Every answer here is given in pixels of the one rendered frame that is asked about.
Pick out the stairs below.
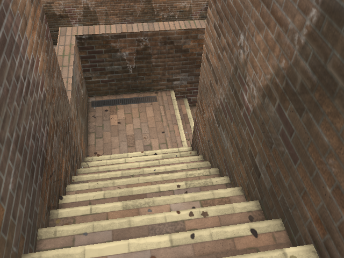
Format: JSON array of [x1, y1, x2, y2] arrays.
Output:
[[21, 146, 319, 258], [176, 98, 196, 147]]

